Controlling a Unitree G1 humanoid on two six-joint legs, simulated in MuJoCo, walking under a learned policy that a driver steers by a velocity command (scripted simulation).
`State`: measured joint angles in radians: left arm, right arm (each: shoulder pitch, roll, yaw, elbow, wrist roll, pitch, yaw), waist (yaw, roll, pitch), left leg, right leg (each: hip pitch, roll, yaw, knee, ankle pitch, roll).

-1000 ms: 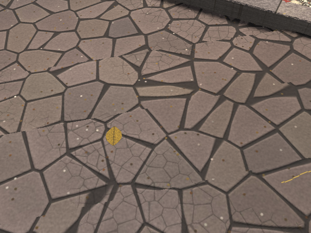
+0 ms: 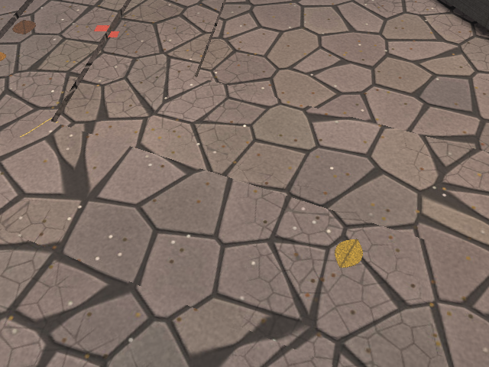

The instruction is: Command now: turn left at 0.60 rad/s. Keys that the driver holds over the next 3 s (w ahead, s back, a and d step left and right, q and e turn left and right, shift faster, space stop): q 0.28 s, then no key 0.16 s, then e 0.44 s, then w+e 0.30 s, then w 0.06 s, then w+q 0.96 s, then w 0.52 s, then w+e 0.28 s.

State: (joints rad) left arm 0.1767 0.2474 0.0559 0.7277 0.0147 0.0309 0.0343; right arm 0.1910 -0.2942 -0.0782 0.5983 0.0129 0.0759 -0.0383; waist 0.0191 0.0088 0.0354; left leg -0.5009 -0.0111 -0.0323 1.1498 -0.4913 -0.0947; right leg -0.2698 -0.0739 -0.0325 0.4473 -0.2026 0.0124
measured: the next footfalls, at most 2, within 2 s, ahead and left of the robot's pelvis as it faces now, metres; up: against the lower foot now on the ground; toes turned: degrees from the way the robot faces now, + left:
left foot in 0.06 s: -0.01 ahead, +0.13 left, +0.04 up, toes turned +5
right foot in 0.54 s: +0.06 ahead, -0.09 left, +0.00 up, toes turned +17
